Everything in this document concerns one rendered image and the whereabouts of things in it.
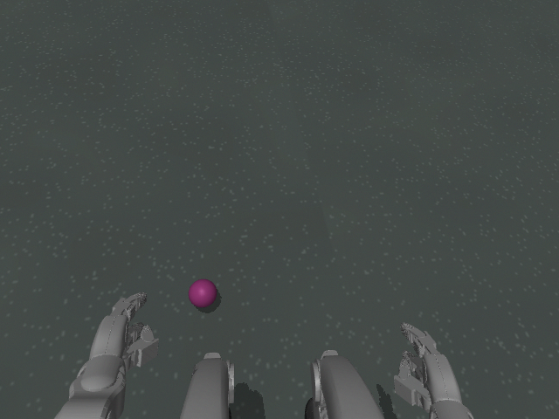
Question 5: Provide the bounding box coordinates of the right robot arm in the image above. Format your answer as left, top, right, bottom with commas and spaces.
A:
429, 401, 474, 419

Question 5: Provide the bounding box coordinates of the left robot hand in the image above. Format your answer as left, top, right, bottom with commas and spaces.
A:
89, 292, 159, 372

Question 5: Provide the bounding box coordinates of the left robot arm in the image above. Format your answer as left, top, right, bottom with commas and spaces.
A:
54, 354, 126, 419

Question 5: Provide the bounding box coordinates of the ball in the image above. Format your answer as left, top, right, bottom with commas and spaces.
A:
189, 279, 217, 307

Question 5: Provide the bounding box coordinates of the right robot hand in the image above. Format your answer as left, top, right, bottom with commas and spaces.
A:
394, 323, 463, 413

